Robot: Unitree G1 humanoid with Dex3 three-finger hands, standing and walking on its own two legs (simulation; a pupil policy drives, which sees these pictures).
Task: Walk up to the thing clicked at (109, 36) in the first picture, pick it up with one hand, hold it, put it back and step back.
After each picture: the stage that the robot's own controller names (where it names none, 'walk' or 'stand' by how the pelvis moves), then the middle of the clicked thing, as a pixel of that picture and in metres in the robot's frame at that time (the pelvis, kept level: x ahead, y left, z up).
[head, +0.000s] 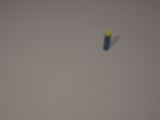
stand; (107, 40) +1.39 -0.26 -0.65
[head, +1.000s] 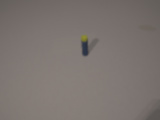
walk; (84, 46) +1.29 +0.09 -0.64
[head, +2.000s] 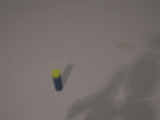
walk; (57, 80) +0.81 +0.26 -0.63
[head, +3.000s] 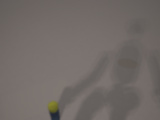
walk; (54, 112) +0.51 +0.19 -0.64
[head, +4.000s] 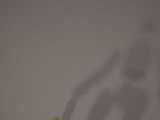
stand; out of the picture +0.43 +0.21 -0.65
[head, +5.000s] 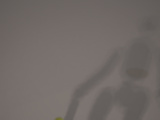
stand; out of the picture +0.42 +0.19 -0.66
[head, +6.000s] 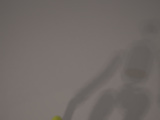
stand; out of the picture +0.44 +0.20 -0.66
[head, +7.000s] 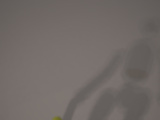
stand; out of the picture +0.43 +0.20 -0.66
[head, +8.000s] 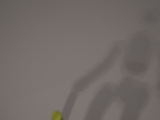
go down; out of the picture +0.43 +0.20 -0.65
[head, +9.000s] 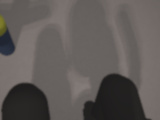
go down; (1, 38) +0.51 +0.26 -0.23
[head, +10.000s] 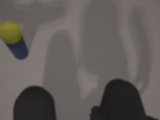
close in; (16, 43) +0.51 +0.24 -0.25
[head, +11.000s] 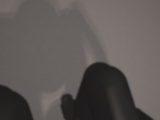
close in; out of the picture +0.50 +0.30 -0.16
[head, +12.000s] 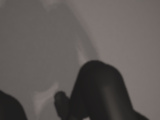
close; out of the picture +0.49 +0.30 -0.16
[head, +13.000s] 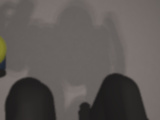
lift; out of the picture +0.37 +0.26 -0.12
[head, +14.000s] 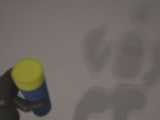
hold; (36, 92) +0.31 +0.16 +0.04
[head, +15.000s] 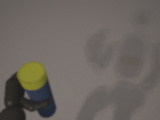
hold; (40, 94) +0.32 +0.15 +0.02
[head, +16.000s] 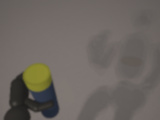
crouch; (44, 95) +0.32 +0.14 +0.02
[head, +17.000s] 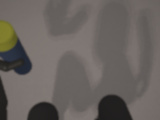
crouch; (13, 53) +0.44 +0.20 -0.05
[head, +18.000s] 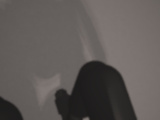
lower; out of the picture +0.48 +0.29 -0.18
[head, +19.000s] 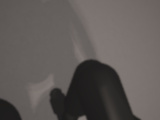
lower; out of the picture +0.48 +0.30 -0.17
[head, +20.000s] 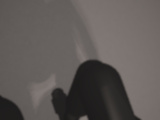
lower; out of the picture +0.48 +0.30 -0.17
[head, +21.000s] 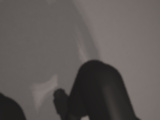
lower; out of the picture +0.47 +0.29 -0.17
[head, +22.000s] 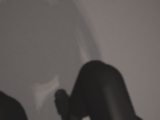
loosen; out of the picture +0.47 +0.29 -0.17
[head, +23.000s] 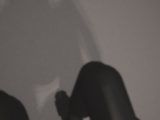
withdraw; out of the picture +0.47 +0.27 -0.18
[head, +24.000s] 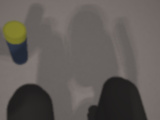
walk; (18, 46) +0.49 +0.23 -0.22
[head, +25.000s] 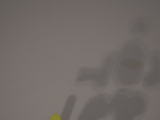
stand; out of the picture +0.42 +0.17 -0.58
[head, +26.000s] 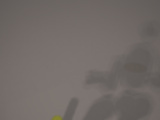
stand; out of the picture +0.43 +0.19 -0.60
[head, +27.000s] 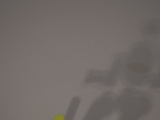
stand; out of the picture +0.42 +0.17 -0.61
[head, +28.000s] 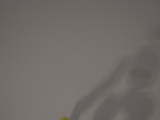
walk; out of the picture +0.45 +0.17 -0.65
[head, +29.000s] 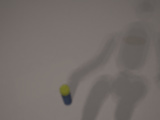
walk; (66, 95) +0.54 +0.16 -0.64
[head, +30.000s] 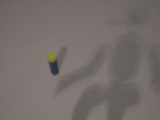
walk; (53, 64) +0.82 +0.23 -0.63
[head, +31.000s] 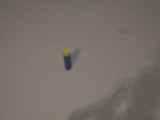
stand; (67, 60) +1.06 +0.19 -0.64
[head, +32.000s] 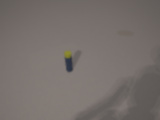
stand; (68, 61) +1.07 +0.17 -0.66
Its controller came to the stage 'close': yes
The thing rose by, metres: 0.68
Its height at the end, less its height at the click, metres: +0.00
